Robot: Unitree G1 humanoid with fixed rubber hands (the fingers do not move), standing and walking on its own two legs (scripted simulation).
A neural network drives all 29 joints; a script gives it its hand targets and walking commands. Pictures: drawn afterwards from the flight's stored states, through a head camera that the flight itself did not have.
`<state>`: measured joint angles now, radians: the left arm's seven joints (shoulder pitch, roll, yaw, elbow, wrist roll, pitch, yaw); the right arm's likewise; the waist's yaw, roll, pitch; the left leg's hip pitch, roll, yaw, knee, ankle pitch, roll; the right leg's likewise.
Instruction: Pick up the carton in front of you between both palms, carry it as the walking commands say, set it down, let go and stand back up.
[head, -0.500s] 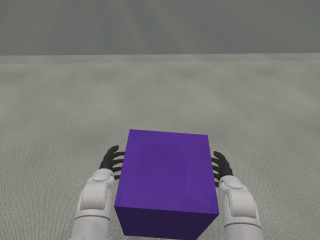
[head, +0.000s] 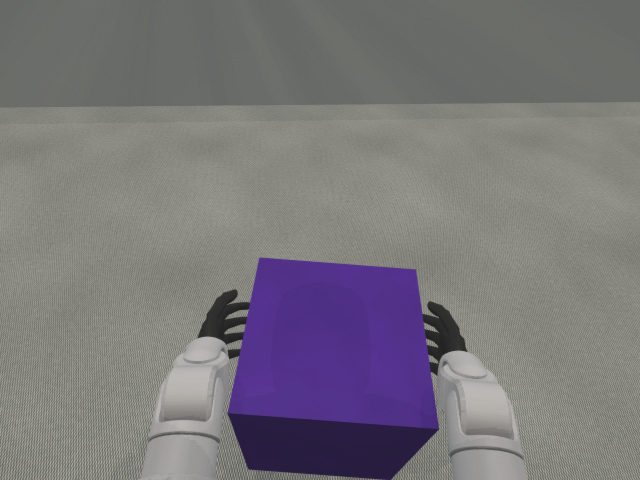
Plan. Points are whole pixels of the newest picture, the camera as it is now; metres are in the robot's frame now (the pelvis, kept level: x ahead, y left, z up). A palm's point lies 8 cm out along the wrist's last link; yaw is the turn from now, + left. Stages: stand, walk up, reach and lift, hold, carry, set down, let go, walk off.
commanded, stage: hold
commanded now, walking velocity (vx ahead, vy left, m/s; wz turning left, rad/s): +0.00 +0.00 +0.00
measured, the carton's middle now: (328, 374) +0.29 +0.00 -0.03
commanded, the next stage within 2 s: set down in 0.88 s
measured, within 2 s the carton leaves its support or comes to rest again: neither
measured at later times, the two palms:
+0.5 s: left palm (221, 372) +0.25 +0.13 +0.03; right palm (471, 403) +0.23 -0.17 +0.03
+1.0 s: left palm (229, 339) +0.29 +0.13 +0.04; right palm (471, 373) +0.26 -0.17 +0.04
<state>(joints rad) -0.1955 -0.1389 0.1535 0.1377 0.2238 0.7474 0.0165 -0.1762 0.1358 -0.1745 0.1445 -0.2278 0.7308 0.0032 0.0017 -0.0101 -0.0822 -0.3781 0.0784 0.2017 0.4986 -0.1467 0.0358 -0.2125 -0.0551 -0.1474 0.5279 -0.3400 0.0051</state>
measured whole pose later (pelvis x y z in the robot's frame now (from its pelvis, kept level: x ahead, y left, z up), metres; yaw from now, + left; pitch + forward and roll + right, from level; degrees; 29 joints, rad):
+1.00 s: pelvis -0.01 +0.01 +0.01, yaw -6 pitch -8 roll +0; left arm -0.27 -0.15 0.22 0.21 0.27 0.72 0.01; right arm -0.27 0.15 -0.25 0.28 -0.27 0.67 0.03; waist 0.00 -0.05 0.09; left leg -0.12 -0.01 0.09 0.38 -0.12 0.04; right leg -0.01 -0.01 0.04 0.43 -0.28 0.00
